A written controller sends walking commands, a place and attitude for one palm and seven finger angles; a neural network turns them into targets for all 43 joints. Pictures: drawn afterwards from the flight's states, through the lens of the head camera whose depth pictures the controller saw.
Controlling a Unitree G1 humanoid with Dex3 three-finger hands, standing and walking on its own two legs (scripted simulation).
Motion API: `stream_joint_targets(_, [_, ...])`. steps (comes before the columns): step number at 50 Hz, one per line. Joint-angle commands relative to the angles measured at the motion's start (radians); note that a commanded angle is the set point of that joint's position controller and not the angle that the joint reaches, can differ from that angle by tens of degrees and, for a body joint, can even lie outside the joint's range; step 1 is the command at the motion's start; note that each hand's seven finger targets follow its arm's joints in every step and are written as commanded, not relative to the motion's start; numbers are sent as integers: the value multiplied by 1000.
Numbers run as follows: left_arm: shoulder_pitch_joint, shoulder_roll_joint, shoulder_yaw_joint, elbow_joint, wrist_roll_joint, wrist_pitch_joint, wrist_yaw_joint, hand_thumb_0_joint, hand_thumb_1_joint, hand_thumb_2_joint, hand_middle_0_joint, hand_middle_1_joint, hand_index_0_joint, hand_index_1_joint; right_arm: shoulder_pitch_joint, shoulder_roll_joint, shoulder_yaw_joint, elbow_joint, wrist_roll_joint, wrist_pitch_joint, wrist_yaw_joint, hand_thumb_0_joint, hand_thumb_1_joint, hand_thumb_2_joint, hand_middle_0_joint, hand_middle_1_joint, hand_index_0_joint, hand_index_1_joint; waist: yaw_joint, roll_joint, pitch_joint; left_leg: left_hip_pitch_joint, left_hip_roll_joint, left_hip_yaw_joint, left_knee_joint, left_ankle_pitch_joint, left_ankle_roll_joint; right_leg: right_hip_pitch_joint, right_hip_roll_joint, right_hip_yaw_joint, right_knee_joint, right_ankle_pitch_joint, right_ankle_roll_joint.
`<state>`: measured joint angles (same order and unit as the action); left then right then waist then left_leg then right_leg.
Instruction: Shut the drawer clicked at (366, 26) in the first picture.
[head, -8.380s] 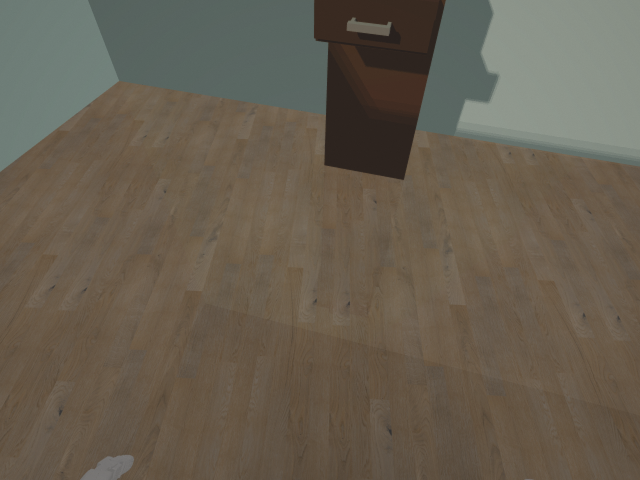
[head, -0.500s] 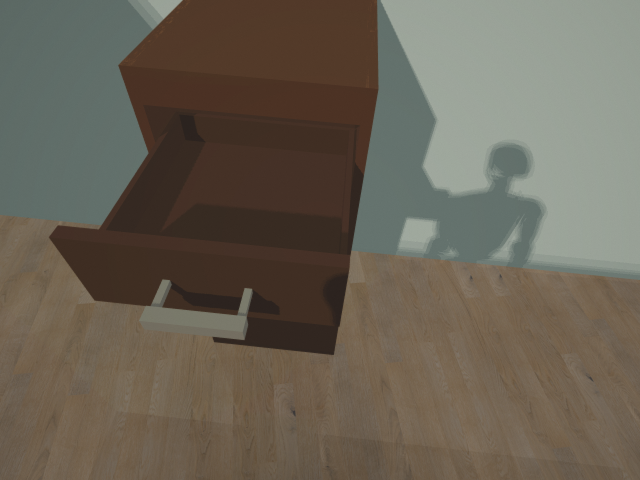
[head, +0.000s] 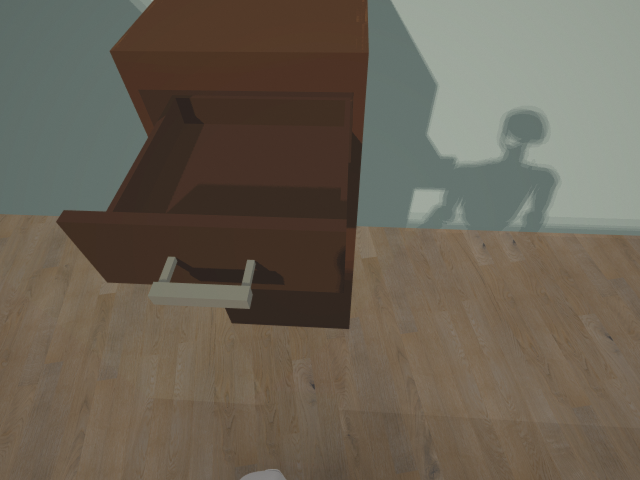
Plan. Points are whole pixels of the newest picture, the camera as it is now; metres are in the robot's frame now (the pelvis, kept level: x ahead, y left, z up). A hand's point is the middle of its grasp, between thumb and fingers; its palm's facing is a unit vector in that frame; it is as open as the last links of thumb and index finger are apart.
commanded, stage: come to a stop and stand still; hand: left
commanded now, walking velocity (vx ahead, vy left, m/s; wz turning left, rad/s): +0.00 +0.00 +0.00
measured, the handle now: (205, 280) +0.34 +0.17 +0.05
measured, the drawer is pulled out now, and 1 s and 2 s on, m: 0.30 0.30 0.30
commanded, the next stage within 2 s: look again from close up in 0.46 s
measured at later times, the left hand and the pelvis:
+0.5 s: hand out of the picture -0.03 +0.20 -0.17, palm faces -0.02 -0.98 -0.20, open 7.4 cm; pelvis -0.02 +0.02 +0.01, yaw +0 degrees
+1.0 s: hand out of the picture +0.00 +0.19 -0.16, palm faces -0.01 -0.98 -0.18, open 7.4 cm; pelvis +0.00 +0.02 +0.01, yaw -1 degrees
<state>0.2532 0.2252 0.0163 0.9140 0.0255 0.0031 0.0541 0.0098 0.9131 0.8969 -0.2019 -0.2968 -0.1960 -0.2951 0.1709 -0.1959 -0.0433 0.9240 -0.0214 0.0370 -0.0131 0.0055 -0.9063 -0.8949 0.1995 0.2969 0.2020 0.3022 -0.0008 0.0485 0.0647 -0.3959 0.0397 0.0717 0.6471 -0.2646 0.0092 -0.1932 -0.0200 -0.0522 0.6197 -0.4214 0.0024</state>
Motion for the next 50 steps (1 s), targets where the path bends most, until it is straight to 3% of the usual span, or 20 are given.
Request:
stream_joint_targets(1, [-16, 150, 25, -95, 5, 0, 7, 0, 900, 900, -200, -300, -200, -300, 16, -77, -15, -82, -7, -11, 9, 0, -900, -900, 200, 300, 200, 300, -13, -205, -26, 84, -7, -18, -1, 5, -1, -110, -186, 170, -175, 355, -103])
stream_joint_targets(3, [-22, 143, 23, -102, -2, 7, 5, 0, 900, 900, -200, -300, -200, -300, 42, -94, -14, -67, -5, -18, 11, 0, -900, -900, 200, 300, 200, 300, -23, -132, -9, 140, 20, -52, -51, 105, 11, -161, -125, 109, -139, 249, -66])
stream_joint_targets(5, [-4, 129, 19, -101, -2, 16, 1, 0, 900, 900, -200, -300, -200, -300, 33, -127, -17, -62, -5, -16, 12, 0, -900, -900, 200, 300, 200, 300, -11, -16, 40, 89, 71, -131, -155, -5, 35, -179, -60, 63, -133, 11, -34])
stream_joint_targets(6, [14, 120, 15, -100, 2, 19, -2, 0, 900, 900, -200, -300, -200, -300, 31, -145, -14, -58, -5, -17, 13, 0, -900, -900, 200, 300, 200, 300, -1, 48, 54, 67, 95, -174, -213, -41, 52, -164, -32, 39, -115, -34, -24])
stream_joint_targets(8, [52, 111, 15, -77, -3, 18, -7, 0, 900, 900, -200, -300, -200, -300, 16, -158, -14, -57, -6, -15, 11, 0, -900, -900, 200, 300, 200, 300, 12, 81, 48, 6, 112, -228, -304, -200, 64, -112, -13, 16, -101, -47, -17])
stream_joint_targets(10, [72, 107, 16, -58, -5, 15, -12, 0, 900, 900, -200, -300, -200, -300, 17, -164, -15, -52, -5, -18, 9, 0, -900, -900, 200, 300, 200, 300, 17, 61, 9, 12, 113, -241, -343, -246, 63, -76, -13, 11, -94, -22, -21])
stream_joint_targets(12, [92, 96, 13, -45, -5, 11, -16, 0, 900, 900, -200, -300, -200, -300, 24, -162, -13, -41, -3, -23, 8, 0, -900, -900, 200, 300, 200, 300, 20, 43, -60, 76, 115, -234, -344, -206, 66, -61, -21, 10, -106, 0, -21])
stream_joint_targets(16, [90, 92, 10, -22, -4, 2, -19, 0, 900, 900, -200, -300, -200, -300, 43, -145, -9, -11, 2, -31, 7, 0, -900, -900, 200, 300, 200, 300, 7, -19, -118, 165, 95, -184, -296, -68, 53, -61, -46, 35, -153, 63, -25])
stream_joint_targets(21, [91, 88, 5, 15, -4, -3, -18, 0, 900, 900, -200, -300, -200, -300, 45, -117, -6, 31, 6, -28, 10, 0, -900, -900, 200, 300, 200, 300, -6, -62, -44, 167, 65, -138, -256, -53, 32, -121, -79, 91, -236, 46, -29])
stream_joint_targets(25, [111, 69, 0, 53, -5, -5, -16, 0, 900, 900, -200, -300, -200, -300, 56, -107, -3, 63, 9, -29, 9, 0, -900, -900, 200, 300, 200, 300, -11, -27, -19, 168, 67, -141, -277, -81, 28, -139, -75, 88, -239, 21, -24])
stream_joint_targets(37, [147, 38, -9, 124, -5, -15, -9, 0, 900, 900, -200, -300, -200, -300, 60, -92, 5, 134, 16, -44, 3, 0, -900, -900, 200, 300, 200, 300, -1, -59, -42, 227, 76, -122, -263, 114, 33, -80, -88, 78, -238, 173, -10])
stream_joint_targets(45, [143, 33, -8, 143, -5, -13, -9, 0, 900, 900, -200, -300, -200, -300, 57, -82, 8, 160, 15, -40, 3, 0, -900, -900, 200, 300, 200, 300, 0, -50, 6, 205, 68, -123, -296, 50, 25, -87, -90, 79, -258, 130, -12])
stream_joint_targets(50, [136, 33, -6, 144, -6, -15, -8, 0, 900, 900, -200, -300, -200, -300, 67, -80, 10, 170, 15, -44, 2, 0, -900, -900, 200, 300, 200, 300, 0, -58, -25, 236, 67, -112, -277, 128, 24, -65, -93, 78, -254, 177, -10])
